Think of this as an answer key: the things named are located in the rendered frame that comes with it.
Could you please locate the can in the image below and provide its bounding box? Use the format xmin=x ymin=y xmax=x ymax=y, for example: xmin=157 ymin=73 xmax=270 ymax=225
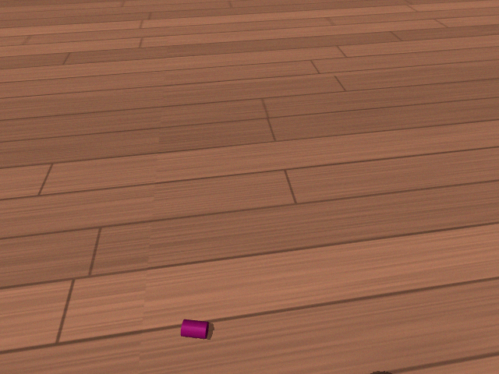
xmin=181 ymin=319 xmax=209 ymax=339

